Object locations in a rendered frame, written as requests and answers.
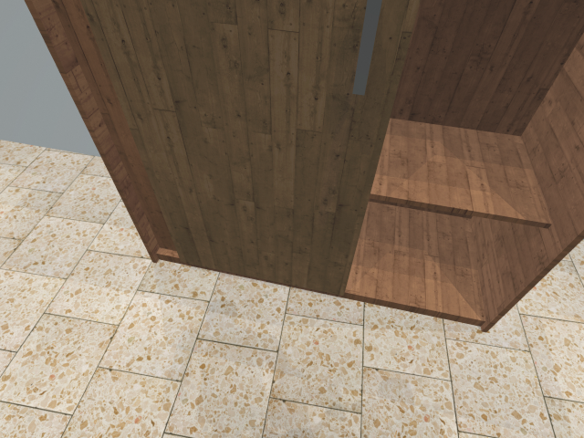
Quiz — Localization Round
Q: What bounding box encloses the wardrobe door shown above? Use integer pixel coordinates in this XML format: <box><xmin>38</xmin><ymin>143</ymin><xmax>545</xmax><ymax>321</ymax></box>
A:
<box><xmin>80</xmin><ymin>0</ymin><xmax>421</xmax><ymax>296</ymax></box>
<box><xmin>51</xmin><ymin>0</ymin><xmax>176</xmax><ymax>251</ymax></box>

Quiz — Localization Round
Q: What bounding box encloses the handle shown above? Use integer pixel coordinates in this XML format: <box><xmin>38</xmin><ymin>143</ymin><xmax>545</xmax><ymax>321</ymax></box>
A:
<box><xmin>352</xmin><ymin>0</ymin><xmax>382</xmax><ymax>95</ymax></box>

